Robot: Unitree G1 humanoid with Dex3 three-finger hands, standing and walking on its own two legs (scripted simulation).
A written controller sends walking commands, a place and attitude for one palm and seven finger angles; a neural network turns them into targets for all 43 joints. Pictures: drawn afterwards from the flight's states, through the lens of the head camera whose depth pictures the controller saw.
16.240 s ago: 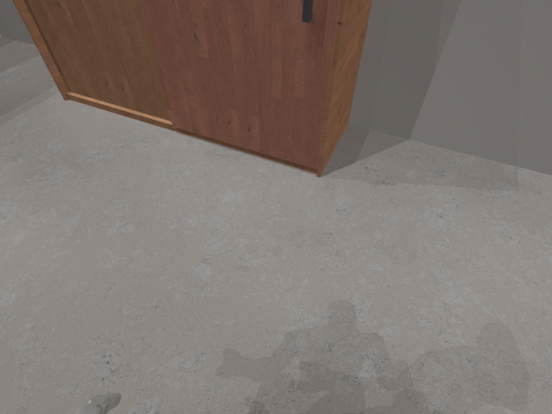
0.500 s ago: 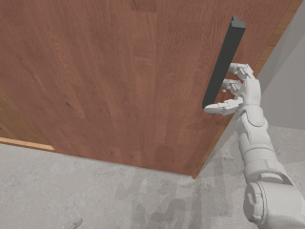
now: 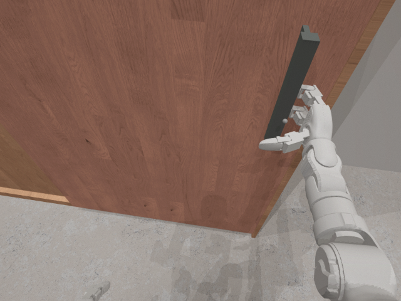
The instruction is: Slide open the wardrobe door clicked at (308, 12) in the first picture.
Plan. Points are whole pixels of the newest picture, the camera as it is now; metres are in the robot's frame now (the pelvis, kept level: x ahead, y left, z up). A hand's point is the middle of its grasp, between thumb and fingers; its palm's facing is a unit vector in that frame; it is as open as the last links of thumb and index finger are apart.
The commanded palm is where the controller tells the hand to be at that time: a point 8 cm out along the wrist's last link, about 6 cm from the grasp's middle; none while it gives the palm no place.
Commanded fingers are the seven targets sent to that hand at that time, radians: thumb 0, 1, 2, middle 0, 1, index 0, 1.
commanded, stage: slide the fingers in behind the handle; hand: right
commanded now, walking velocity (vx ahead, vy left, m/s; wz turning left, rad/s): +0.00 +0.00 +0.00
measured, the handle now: (285, 93) +0.51 -0.11 +0.16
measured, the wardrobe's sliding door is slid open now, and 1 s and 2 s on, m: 0.00 0.00 0.00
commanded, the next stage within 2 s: grip the handle and tug to test in 0.88 s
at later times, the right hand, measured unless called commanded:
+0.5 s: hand (274, 121) +0.45 -0.09 +0.13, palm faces +0.04 +1.00 +0.00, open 14.1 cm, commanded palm +0.42 -0.14 +0.13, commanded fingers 0.00 0.50 -0.30 0.30 1.20 0.30 1.20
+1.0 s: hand (274, 121) +0.45 -0.09 +0.13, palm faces +0.02 +1.00 +0.01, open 14.1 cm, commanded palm +0.42 -0.15 +0.13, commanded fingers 0.00 0.41 -0.34 0.31 1.21 0.31 1.21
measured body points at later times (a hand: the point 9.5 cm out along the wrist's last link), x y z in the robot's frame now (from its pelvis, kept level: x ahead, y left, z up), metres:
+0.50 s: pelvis +0.00 +0.01 +0.00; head +0.03 +0.02 +0.45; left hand +0.09 +0.25 -0.12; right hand +0.44 -0.15 +0.13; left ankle +0.01 +0.10 -0.73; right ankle -0.02 -0.10 -0.73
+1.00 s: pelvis +0.00 +0.00 +0.00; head +0.03 +0.01 +0.45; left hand +0.09 +0.25 -0.12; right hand +0.44 -0.15 +0.13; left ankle +0.01 +0.10 -0.73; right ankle -0.02 -0.10 -0.73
